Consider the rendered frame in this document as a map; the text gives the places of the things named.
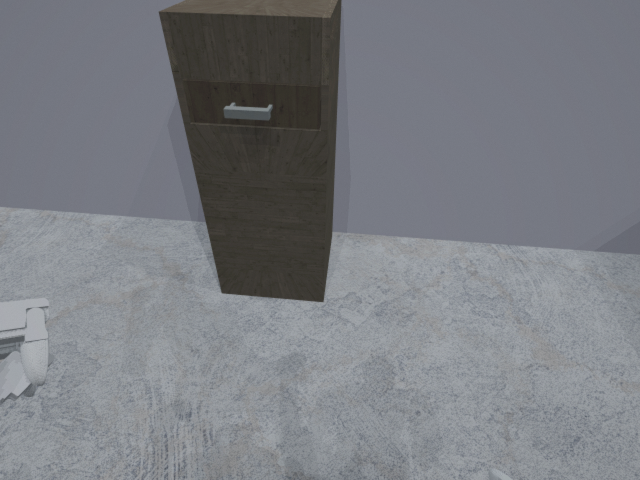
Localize cabinet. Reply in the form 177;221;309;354
159;0;341;302

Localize handle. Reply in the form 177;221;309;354
223;103;273;121

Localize robot left hand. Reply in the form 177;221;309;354
0;298;54;405

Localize drawer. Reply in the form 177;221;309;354
183;78;322;129

